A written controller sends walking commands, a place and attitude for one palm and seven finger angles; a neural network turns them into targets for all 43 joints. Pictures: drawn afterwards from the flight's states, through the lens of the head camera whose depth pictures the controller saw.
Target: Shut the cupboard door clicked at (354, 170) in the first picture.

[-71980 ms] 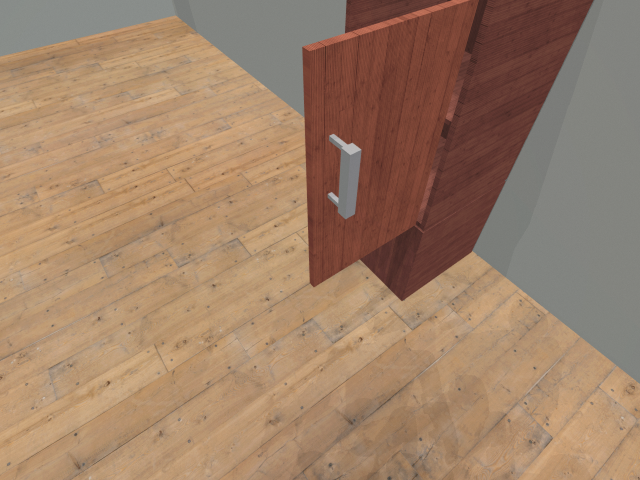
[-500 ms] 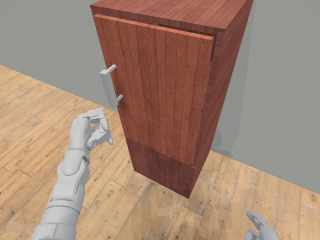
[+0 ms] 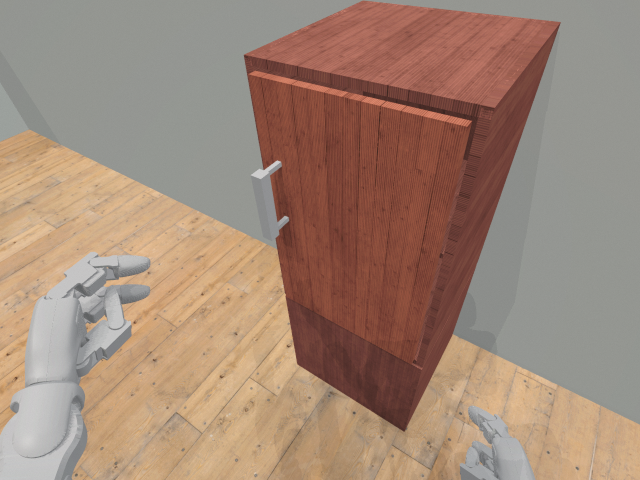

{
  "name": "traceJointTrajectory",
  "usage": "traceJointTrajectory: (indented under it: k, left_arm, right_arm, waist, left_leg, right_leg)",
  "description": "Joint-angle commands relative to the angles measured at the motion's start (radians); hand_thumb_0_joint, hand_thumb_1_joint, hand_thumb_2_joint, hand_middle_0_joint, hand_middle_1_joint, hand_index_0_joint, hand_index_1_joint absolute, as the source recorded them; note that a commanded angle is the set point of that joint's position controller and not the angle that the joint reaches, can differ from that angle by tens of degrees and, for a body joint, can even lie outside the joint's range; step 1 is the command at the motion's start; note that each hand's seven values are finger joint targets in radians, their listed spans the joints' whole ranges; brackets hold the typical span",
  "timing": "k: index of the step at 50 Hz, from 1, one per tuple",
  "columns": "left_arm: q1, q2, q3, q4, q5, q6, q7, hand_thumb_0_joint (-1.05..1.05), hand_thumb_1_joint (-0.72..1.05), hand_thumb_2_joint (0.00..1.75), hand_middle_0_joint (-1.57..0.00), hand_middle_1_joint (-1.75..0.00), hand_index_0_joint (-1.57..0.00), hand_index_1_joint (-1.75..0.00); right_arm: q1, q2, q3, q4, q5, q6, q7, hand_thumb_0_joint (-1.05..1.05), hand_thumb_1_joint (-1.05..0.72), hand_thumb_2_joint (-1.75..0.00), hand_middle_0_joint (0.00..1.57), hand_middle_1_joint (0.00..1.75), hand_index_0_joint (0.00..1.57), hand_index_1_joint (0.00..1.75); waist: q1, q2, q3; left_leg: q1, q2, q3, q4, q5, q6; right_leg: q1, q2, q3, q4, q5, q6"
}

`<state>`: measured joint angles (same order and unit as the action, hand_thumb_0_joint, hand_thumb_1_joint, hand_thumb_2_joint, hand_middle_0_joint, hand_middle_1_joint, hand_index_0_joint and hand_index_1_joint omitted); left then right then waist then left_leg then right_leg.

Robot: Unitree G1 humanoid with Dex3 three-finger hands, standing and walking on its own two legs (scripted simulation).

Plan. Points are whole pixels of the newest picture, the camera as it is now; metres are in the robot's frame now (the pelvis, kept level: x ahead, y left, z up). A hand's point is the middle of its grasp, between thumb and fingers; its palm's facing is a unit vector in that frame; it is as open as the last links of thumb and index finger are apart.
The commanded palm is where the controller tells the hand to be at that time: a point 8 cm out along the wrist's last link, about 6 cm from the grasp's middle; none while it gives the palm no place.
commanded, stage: draw the hand back to the body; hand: left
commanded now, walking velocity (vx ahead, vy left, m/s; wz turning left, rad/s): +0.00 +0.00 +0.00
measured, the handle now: (273, 200) +0.60 +0.17 +0.01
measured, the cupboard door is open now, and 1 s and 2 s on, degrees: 0 0 0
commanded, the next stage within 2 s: step back with the hand held close in 0.54 s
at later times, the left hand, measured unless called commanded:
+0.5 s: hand (83, 347) +0.19 +0.26 +0.15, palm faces +0.46 -0.80 -0.39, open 7.4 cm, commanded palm +0.14 +0.29 +0.17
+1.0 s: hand (64, 355) +0.18 +0.27 +0.15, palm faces +0.37 -0.78 -0.50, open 7.4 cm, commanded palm +0.12 +0.31 +0.17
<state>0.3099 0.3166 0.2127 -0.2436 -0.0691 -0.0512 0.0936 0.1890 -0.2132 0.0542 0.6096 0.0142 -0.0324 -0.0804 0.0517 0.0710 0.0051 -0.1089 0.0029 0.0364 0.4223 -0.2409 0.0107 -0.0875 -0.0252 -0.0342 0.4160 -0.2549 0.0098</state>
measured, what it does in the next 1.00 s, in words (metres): stands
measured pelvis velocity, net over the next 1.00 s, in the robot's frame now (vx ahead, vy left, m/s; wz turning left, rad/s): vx -0.02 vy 0.01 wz -0.01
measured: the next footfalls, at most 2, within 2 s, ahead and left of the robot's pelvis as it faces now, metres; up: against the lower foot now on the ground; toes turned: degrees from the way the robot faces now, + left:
left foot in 1.60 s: -0.06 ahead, +0.13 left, +0.00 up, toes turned +10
right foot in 1.86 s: -0.26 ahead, -0.10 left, +0.00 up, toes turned +0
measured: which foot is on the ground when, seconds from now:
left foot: down 0.00-1.00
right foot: down 0.00-1.00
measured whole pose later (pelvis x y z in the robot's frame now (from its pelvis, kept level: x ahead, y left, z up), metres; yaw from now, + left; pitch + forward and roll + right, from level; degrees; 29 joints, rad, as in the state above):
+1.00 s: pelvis -0.02 +0.01 +0.00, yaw +0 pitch +0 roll +0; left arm 0.55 0.42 0.38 -0.45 -0.07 -0.12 0.13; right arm 0.18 -0.25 -0.02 0.56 0.02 0.03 -0.10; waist 0.01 0.05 0.01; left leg -0.26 0.00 0.05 0.49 -0.24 0.03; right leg -0.24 -0.03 -0.02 0.48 -0.24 0.02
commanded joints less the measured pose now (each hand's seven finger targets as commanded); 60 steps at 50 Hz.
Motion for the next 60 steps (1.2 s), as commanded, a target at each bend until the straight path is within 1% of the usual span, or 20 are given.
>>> traceJointTrajectory:
  k: [1, 8, 11, 13, 16, 21, 22, 25, 28, 33, 34, 35, 37, 39, 44, 46, 48, 51, 53, 60]
  left_arm:
    - [-0.035, 0.2, 0.183, -0.253, 0.0, -0.06, 0.017, 0.0, 0.9, 0.9, -0.39, -0.51, -0.39, -0.51]
    - [0.092, 0.255, 0.289, -0.375, -0.005, -0.075, 0.03, 0.0, 0.9, 0.9, -0.2, -0.3, -0.2, -0.3]
    - [0.055, 0.185, 0.213, -0.341, 0.005, -0.066, 0.03, 0.0, 0.9, 0.9, -0.2, -0.3, -0.2, -0.3]
    - [0.006, 0.184, 0.202, -0.325, 0.01, -0.063, 0.036, 0.0, 0.9, 0.9, -0.2, -0.3, -0.2, -0.3]
    - [0.006, 0.207, 0.227, -0.292, 0.01, -0.064, 0.041, 0.0, 0.9, 0.9, -0.2, -0.3, -0.2, -0.3]
    - [0.041, 0.241, 0.265, -0.337, 0.009, -0.079, 0.045, 0.0, 0.9, 0.9, -0.2, -0.3, -0.2, -0.3]
    - [0.035, 0.223, 0.245, -0.369, 0.011, -0.082, 0.043, 0.0, 0.9, 0.9, -0.2, -0.3, -0.2, -0.3]
    - [0.065, 0.228, 0.259, -0.361, 0.01, -0.082, 0.044, 0.0, 0.9, 0.9, -0.2, -0.3, -0.2, -0.3]
    - [0.069, 0.223, 0.259, -0.328, 0.004, -0.077, 0.038, 0.0, 0.9, 0.9, -0.2, -0.3, -0.2, -0.3]
    - [0.073, 0.209, 0.252, -0.299, -0.001, -0.076, 0.031, 0.0, 0.9, 0.9, -0.2, -0.3, -0.2, -0.3]
    - [-0.016, 0.31, 0.344, -0.347, 0.008, -0.111, 0.039, 0.0, 0.9, 0.9, -0.2, -0.3, -0.2, -0.3]
    - [0.069, 0.257, 0.3, -0.28, 0.007, -0.117, 0.036, 0.0, 0.9, 0.9, -0.2, -0.3, -0.2, -0.3]
    - [0.094, 0.237, 0.268, -0.284, 0.012, -0.122, 0.033, 0.0, 0.9, 0.9, -0.2, -0.3, -0.2, -0.3]
    - [0.132, 0.245, 0.274, -0.301, 0.012, -0.131, 0.041, 0.0, 0.9, 0.9, -0.2, -0.3, -0.2, -0.3]
    - [0.189, 0.298, 0.329, -0.402, 0.005, -0.136, 0.059, 0.0, 0.9, 0.9, -0.2, -0.3, -0.2, -0.3]
    - [0.204, 0.327, 0.359, -0.424, 0.002, -0.133, 0.065, 0.0, 0.9, 0.9, -0.2, -0.3, -0.2, -0.3]
    - [0.223, 0.311, 0.35, -0.43, 0.0, -0.132, 0.068, 0.0, 0.9, 0.9, -0.2, -0.3, -0.2, -0.3]
    - [0.245, 0.315, 0.364, -0.408, -0.001, -0.133, 0.071, 0.0, 0.9, 0.9, -0.2, -0.3, -0.2, -0.3]
    - [0.252, 0.287, 0.339, -0.387, -0.001, -0.134, 0.072, 0.0, 0.9, 0.9, -0.2, -0.3, -0.2, -0.3]
    - [0.188, 0.264, 0.325, -0.376, 0.033, -0.174, 0.078, 0.0, 0.9, 0.9, -0.2, -0.3, -0.2, -0.3]
  right_arm:
    - [-0.146, -0.108, -0.054, -0.161, 0.001, -0.061, -0.006, 0.0, -0.9, -0.9, 0.2, 0.3, 0.2, 0.3]
    - [-0.138, -0.103, -0.066, -0.161, 0.002, -0.082, -0.004, 0.0, -0.9, -0.9, 0.2, 0.3, 0.2, 0.3]
    - [-0.128, -0.112, -0.068, -0.14, 0.001, -0.097, -0.004, 0.0, -0.9, -0.9, 0.2, 0.3, 0.2, 0.3]
    - [-0.124, -0.119, -0.07, -0.137, 0.002, -0.099, -0.009, 0.0, -0.9, -0.9, 0.2, 0.3, 0.2, 0.3]
    - [-0.127, -0.124, -0.075, -0.132, -0.001, -0.104, -0.019, 0.0, -0.9, -0.9, 0.2, 0.3, 0.2, 0.3]
    - [-0.136, -0.114, -0.071, -0.136, -0.006, -0.114, -0.02, 0.0, -0.9, -0.9, 0.2, 0.3, 0.2, 0.3]
    - [-0.138, -0.107, -0.069, -0.14, -0.004, -0.115, -0.019, 0.0, -0.9, -0.9, 0.2, 0.3, 0.2, 0.3]
    - [-0.136, -0.102, -0.067, -0.135, -0.005, -0.118, -0.015, 0.0, -0.9, -0.9, 0.2, 0.3, 0.2, 0.3]
    - [-0.139, -0.101, -0.067, -0.136, -0.002, -0.113, -0.014, 0.0, -0.9, -0.9, 0.2, 0.3, 0.2, 0.3]
    - [-0.136, -0.104, -0.071, -0.138, 0.0, -0.104, -0.015, 0.0, -0.9, -0.9, 0.2, 0.3, 0.2, 0.3]
    - [-0.121, -0.136, -0.086, -0.167, 0.005, -0.081, -0.01, 0.0, -0.9, -0.9, 0.2, 0.3, 0.2, 0.3]
    - [-0.119, -0.127, -0.086, -0.15, 0.0, -0.068, -0.011, 0.0, -0.9, -0.9, 0.2, 0.3, 0.2, 0.3]
    - [-0.126, -0.119, -0.087, -0.155, 0.0, -0.051, -0.01, 0.0, -0.9, -0.9, 0.2, 0.3, 0.2, 0.3]
    - [-0.113, -0.124, -0.095, -0.161, 0.0, -0.037, -0.012, 0.0, -0.9, -0.9, 0.2, 0.3, 0.2, 0.3]
    - [-0.114, -0.137, -0.105, -0.202, 0.003, 0.0, -0.029, 0.0, -0.9, -0.9, 0.2, 0.3, 0.2, 0.3]
    - [-0.117, -0.142, -0.108, -0.212, 0.002, 0.012, -0.035, 0.0, -0.9, -0.9, 0.2, 0.3, 0.2, 0.3]
    - [-0.105, -0.14, -0.106, -0.226, 0.005, 0.023, -0.035, 0.0, -0.9, -0.9, 0.2, 0.3, 0.2, 0.3]
    - [-0.104, -0.149, -0.113, -0.227, 0.002, 0.026, -0.038, 0.0, -0.9, -0.9, 0.2, 0.3, 0.2, 0.3]
    - [-0.092, -0.146, -0.109, -0.228, 0.006, 0.028, -0.034, 0.0, -0.9, -0.9, 0.2, 0.3, 0.2, 0.3]
    - [-0.084, -0.163, -0.106, -0.224, 0.006, -0.005, -0.034, 0.0, -0.9, -0.9, 0.2, 0.3, 0.2, 0.3]
  waist:
    - [0.006, -0.029, -0.074]
    - [0.016, 0.011, -0.092]
    - [-0.008, 0.002, -0.034]
    - [-0.015, -0.001, -0.007]
    - [-0.005, -0.056, -0.013]
    - [0.018, -0.014, -0.085]
    - [0.013, 0.016, -0.105]
    - [0.014, 0.03, -0.071]
    - [0.012, -0.007, -0.019]
    - [0.01, -0.026, -0.021]
    - [-0.027, -0.027, -0.01]
    - [-0.034, -0.066, -0.035]
    - [-0.038, -0.11, -0.05]
    - [-0.041, -0.088, -0.101]
    - [-0.04, -0.028, -0.212]
    - [-0.037, -0.007, -0.231]
    - [-0.039, -0.002, -0.23]
    - [-0.038, 0.007, -0.208]
    - [-0.044, -0.009, -0.173]
    - [-0.053, 0.023, -0.051]
  left_leg:
    - [0.006, 0.012, -0.017, -0.068, 0.218, 0.004]
    - [0.009, 0.014, -0.01, -0.052, 0.249, 0.004]
    - [0.01, 0.016, -0.012, -0.055, 0.219, 0.006]
    - [-0.001, 0.015, -0.017, -0.068, 0.168, 0.006]
    - [0.005, 0.01, -0.017, -0.071, 0.136, 0.016]
    - [0.015, 0.004, -0.015, -0.062, 0.183, 0.014]
    - [0.024, 0.003, -0.01, -0.06, 0.195, 0.013]
    - [0.012, 0.004, -0.004, -0.055, 0.21, 0.008]
    - [-0.007, 0.009, -0.005, -0.063, 0.187, 0.007]
    - [0.004, 0.01, 0.002, -0.062, 0.18, 0.014]
    - [-0.068, 0.031, -0.014, 0.007, 0.127, 0.029]
    - [-0.065, 0.026, -0.02, 0.042, 0.118, 0.027]
    - [-0.073, 0.02, -0.019, 0.075, 0.128, 0.02]
    - [-0.075, 0.026, -0.02, 0.083, 0.168, 0.017]
    - [-0.053, 0.062, -0.042, 0.041, 0.434, 0.016]
    - [-0.058, 0.071, -0.046, 0.039, 0.477, 0.017]
    - [-0.104, 0.083, -0.059, 0.028, 0.494, 0.015]
    - [-0.169, 0.093, -0.066, 0.004, 0.387, 0.022]
    - [-0.248, 0.102, -0.08, -0.016, 0.278, 0.026]
    - [-0.598, 0.124, -0.142, -0.122, -0.359, 0.079]
  right_leg:
    - [0.003, 0.03, -0.015, -0.069, 0.213, -0.018]
    - [0.016, 0.023, -0.014, -0.055, 0.239, -0.017]
    - [-0.037, 0.026, -0.014, -0.076, 0.201, -0.013]
    - [-0.056, 0.023, -0.016, -0.075, 0.147, -0.012]
    - [-0.057, 0.025, -0.013, -0.092, 0.118, -0.011]
    - [0.004, 0.019, -0.007, -0.071, 0.173, -0.015]
    - [0.013, 0.015, -0.007, -0.063, 0.184, -0.016]
    - [0.002, 0.018, -0.009, -0.065, 0.206, -0.017]
    - [-0.019, 0.021, -0.007, -0.08, 0.181, -0.014]
    - [-0.025, 0.019, -0.002, -0.087, 0.171, -0.01]
    - [-0.099, -0.04, 0.083, -0.128, 0.22, -0.018]
    - [-0.111, -0.074, 0.097, -0.13, 0.242, -0.028]
    - [-0.126, -0.105, 0.11, -0.119, 0.297, -0.037]
    - [-0.112, -0.113, 0.097, -0.081, 0.339, -0.041]
    - [-0.041, -0.053, 0.034, 0.045, 0.476, -0.009]
    - [-0.032, -0.039, 0.033, 0.066, 0.495, -0.003]
    - [-0.005, -0.03, 0.027, 0.102, 0.491, -0.002]
    - [-0.007, -0.02, 0.036, 0.104, 0.432, 0.004]
    - [0.0, -0.02, 0.042, 0.108, 0.364, 0.005]
    - [0.066, 0.011, 0.068, 0.13, 0.054, 0.014]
